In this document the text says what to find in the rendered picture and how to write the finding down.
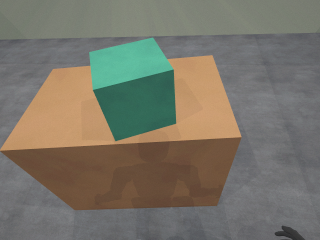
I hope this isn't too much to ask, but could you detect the pedestal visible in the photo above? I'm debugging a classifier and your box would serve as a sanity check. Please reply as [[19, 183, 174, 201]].
[[0, 55, 242, 211]]

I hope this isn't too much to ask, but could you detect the robot right hand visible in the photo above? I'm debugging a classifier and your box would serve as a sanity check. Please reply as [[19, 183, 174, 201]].
[[274, 225, 305, 240]]

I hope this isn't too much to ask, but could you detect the carton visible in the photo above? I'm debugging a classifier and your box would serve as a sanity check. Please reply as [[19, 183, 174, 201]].
[[89, 37, 176, 141]]

